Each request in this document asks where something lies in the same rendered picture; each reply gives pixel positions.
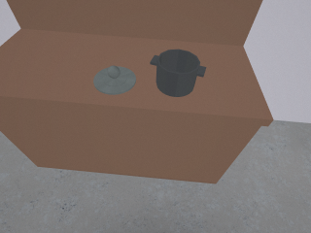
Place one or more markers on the pot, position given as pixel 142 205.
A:
pixel 176 72

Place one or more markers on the lid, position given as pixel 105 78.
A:
pixel 114 86

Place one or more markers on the knob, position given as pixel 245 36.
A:
pixel 113 71

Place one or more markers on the table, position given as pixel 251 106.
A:
pixel 51 110

